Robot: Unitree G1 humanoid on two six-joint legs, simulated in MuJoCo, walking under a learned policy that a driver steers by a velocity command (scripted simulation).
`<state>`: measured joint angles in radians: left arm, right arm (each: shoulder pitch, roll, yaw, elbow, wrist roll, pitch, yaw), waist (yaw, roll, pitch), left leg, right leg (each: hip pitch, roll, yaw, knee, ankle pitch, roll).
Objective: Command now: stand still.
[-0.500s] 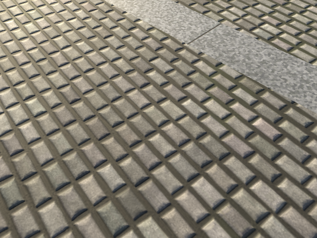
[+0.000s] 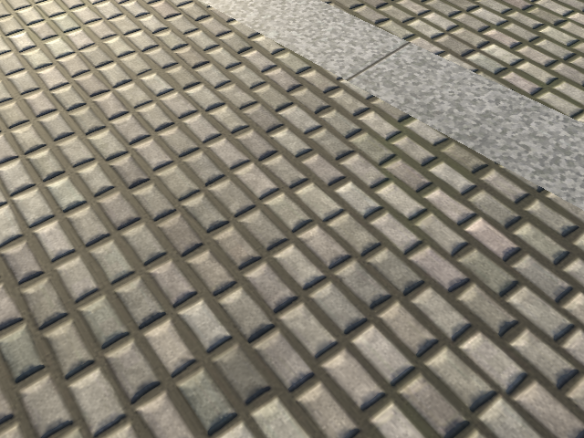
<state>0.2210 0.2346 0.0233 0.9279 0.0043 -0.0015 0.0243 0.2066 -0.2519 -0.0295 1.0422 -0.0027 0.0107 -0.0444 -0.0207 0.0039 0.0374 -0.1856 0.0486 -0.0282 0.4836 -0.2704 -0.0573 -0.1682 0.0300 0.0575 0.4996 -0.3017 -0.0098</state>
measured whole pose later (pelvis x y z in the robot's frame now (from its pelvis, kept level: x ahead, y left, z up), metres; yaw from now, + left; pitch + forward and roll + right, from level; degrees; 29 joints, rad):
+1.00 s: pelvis +0.30 -0.01 -0.01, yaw +1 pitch +1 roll -1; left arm 0.06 0.25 0.05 0.91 -0.01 -0.10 -0.04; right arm 0.40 -0.24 -0.03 1.01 0.03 -0.10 -0.01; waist -0.03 0.02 0.05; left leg -0.25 0.02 -0.06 1.18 -0.41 0.04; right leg -0.39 0.04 -0.07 0.52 -0.15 -0.07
